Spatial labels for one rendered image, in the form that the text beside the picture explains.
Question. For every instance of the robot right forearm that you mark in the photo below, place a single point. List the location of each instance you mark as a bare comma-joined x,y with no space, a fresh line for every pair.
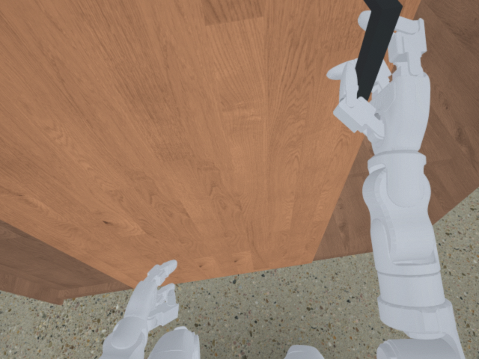
412,299

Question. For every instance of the right robot upper arm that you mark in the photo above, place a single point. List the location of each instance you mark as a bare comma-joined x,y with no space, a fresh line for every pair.
415,349

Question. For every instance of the left robot thigh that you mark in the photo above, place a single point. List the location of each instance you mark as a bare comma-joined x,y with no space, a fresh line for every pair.
177,344

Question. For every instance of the robot left forearm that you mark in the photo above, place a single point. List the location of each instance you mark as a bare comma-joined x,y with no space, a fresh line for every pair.
127,341

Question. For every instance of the handle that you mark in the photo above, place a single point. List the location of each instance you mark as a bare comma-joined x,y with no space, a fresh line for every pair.
383,19

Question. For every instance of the right robot hand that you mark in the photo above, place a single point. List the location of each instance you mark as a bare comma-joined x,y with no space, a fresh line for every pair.
402,104

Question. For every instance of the left robot hand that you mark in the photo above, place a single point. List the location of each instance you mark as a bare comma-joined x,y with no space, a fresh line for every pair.
148,303

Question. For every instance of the wardrobe door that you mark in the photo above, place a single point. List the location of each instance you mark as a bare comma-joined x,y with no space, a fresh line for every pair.
135,132
26,257

